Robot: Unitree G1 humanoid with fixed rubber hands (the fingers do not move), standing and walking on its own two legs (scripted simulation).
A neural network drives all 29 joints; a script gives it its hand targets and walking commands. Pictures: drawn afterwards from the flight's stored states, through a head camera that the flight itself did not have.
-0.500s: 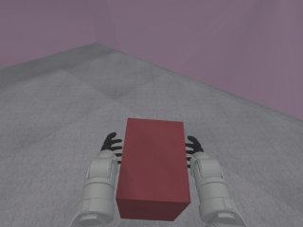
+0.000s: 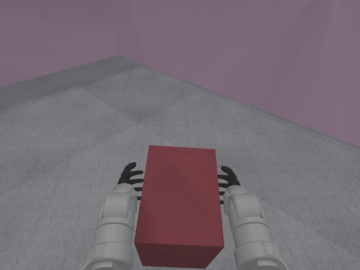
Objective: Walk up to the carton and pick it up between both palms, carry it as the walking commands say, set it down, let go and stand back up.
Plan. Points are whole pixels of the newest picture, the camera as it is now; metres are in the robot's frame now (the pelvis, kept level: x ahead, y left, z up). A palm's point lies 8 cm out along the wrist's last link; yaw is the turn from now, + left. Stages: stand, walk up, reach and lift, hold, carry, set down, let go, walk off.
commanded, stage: reach and lift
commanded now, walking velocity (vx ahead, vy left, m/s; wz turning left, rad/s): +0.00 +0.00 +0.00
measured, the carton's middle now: (178, 208) +0.31 +0.01 -0.03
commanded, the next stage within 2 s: hold in 0.16 s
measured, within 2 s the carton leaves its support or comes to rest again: neither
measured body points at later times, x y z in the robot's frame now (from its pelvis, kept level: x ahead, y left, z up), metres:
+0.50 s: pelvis +0.00 +0.00 +0.00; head -0.07 +0.00 +0.44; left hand +0.31 +0.13 +0.05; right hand +0.30 -0.13 +0.04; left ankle +0.03 +0.13 -0.74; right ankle +0.04 -0.12 -0.74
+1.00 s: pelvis +0.00 +0.00 +0.00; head -0.07 +0.00 +0.45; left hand +0.31 +0.14 +0.05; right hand +0.30 -0.13 +0.04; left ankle +0.03 +0.13 -0.74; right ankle +0.04 -0.12 -0.74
